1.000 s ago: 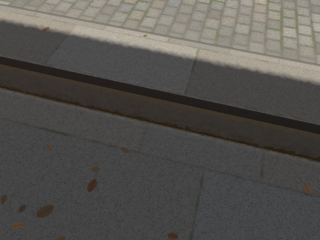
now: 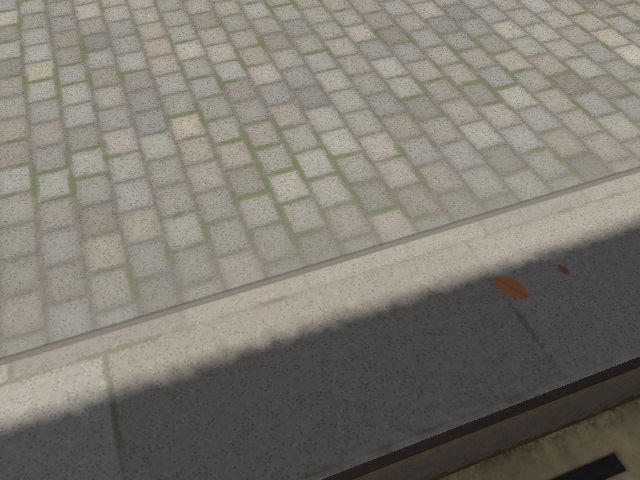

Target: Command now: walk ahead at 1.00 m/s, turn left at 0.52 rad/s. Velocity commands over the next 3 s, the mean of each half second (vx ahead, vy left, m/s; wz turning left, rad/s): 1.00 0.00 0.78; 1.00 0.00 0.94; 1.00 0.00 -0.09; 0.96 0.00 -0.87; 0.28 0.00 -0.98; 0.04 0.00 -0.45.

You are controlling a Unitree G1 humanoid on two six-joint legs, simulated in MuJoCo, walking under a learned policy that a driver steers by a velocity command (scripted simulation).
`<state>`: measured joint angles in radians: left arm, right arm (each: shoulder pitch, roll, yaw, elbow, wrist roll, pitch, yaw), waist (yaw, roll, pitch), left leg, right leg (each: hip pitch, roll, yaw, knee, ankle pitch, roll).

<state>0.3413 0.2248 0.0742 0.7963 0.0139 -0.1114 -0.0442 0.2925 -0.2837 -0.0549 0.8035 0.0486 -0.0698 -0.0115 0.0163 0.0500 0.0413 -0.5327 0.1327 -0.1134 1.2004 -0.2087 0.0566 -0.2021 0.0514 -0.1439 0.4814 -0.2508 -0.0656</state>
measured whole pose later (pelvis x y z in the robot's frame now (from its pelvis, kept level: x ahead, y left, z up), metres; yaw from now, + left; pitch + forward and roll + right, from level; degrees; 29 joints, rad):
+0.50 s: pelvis +0.45 +0.10 -0.04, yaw +26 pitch -1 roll +1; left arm 0.16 0.21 -0.01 0.68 -0.04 -0.17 -0.02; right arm 0.32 -0.27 -0.07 0.73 -0.02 -0.09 0.01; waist -0.06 0.01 0.09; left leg -0.56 -0.15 0.04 0.77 -0.20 0.17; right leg -0.32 0.00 0.16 1.40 -0.32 -0.07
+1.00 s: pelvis +0.86 +0.20 -0.01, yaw +55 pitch -1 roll -3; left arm 0.60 0.25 0.04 0.91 0.01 -0.12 0.00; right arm 0.11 -0.26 -0.05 0.53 0.05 -0.03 0.05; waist 0.13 0.06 -0.02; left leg -0.80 0.04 -0.04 1.41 -0.21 0.09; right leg -0.04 -0.01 -0.08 0.46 -0.39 0.04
